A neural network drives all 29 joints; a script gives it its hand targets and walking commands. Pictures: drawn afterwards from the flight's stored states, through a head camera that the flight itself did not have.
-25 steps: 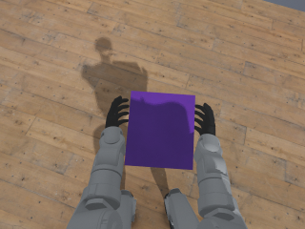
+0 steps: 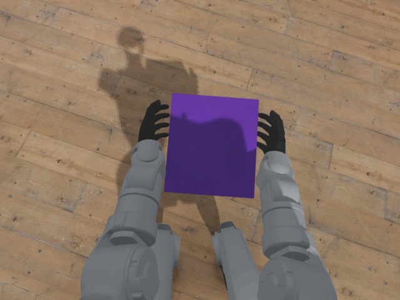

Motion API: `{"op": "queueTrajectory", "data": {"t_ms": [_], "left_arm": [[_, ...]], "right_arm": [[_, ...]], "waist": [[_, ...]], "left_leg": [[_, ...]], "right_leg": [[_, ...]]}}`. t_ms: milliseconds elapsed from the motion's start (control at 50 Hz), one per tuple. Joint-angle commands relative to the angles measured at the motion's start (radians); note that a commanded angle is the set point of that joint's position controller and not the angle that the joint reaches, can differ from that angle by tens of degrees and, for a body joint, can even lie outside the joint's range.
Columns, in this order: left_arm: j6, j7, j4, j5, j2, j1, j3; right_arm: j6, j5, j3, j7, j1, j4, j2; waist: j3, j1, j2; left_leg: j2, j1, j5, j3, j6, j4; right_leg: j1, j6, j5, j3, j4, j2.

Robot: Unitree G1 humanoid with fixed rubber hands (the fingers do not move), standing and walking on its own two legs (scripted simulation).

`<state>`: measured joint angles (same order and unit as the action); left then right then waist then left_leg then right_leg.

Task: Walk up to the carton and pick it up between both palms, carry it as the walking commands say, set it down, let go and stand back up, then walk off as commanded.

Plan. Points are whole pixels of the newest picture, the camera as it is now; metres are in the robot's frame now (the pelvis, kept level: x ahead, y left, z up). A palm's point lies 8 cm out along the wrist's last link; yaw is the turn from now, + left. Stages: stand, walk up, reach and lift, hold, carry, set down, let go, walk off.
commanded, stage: set down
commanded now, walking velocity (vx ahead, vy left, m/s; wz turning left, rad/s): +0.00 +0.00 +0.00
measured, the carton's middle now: (209, 150) +0.44 -0.04 -0.16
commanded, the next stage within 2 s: none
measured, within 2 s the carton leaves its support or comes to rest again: neither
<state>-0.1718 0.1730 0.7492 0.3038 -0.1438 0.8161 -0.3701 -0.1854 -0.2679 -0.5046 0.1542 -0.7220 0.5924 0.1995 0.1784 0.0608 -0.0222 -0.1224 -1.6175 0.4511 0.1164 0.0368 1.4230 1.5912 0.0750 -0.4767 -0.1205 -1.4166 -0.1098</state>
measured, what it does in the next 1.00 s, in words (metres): lowers itself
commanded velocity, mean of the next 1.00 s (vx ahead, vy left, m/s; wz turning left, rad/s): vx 0.00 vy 0.00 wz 0.00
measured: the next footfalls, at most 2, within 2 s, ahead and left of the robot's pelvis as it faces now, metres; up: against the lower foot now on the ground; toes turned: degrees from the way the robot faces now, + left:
none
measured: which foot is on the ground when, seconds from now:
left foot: down 0.00-1.00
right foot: down 0.00-1.00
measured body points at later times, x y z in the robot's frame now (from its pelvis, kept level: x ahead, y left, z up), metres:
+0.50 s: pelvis -0.02 +0.00 -0.07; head +0.24 +0.00 +0.30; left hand +0.47 +0.08 -0.16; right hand +0.44 -0.17 -0.16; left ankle +0.09 +0.12 -0.56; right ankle +0.08 -0.14 -0.56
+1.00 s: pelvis -0.03 +0.00 -0.13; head +0.28 +0.00 +0.20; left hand +0.50 +0.08 -0.25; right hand +0.46 -0.17 -0.24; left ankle +0.09 +0.12 -0.56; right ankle +0.08 -0.14 -0.56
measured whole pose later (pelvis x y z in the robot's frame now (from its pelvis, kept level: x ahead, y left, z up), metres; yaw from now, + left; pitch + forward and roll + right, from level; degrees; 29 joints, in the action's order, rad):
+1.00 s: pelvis -0.03 +0.00 -0.13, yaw -1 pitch +45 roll -2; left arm -0.21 0.19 0.88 0.25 0.00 1.18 -0.36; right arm -0.23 -0.25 -0.56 0.16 -1.04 0.65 0.12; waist 0.05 0.07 -0.03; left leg -0.18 -2.12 0.51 0.12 0.08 1.86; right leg 2.09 0.11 -0.55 -0.11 -1.86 -0.16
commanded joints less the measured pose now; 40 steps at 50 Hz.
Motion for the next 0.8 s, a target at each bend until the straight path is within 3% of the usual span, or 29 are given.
{"op": "queueTrajectory", "data": {"t_ms": [0, 780], "left_arm": [[0.005, -0.232, 0.113, -0.072, -0.936, 0.488, 0.464], [-0.017, -0.227, 0.171, -0.122, -0.815, 0.792, 0.393]], "right_arm": [[0.001, 0.077, 0.547, -0.262, -0.588, 0.106, 0.861], [-0.031, 0.099, 0.459, -0.252, -0.869, 0.134, 0.775]], "waist": [[0.773, 0.023, -0.036], [0.894, 0.044, -0.056]], "left_leg": [[-0.068, 0.489, -0.158, -0.114, -0.002, -0.117], [-0.09, 0.147, -0.12, -0.175, 0.001, 0.216]], "right_leg": [[-0.316, -0.013, 0.186, 0.151, 0.108, -0.08], [-0.042, 0.005, 0.182, 0.212, -0.216, -0.083]]}}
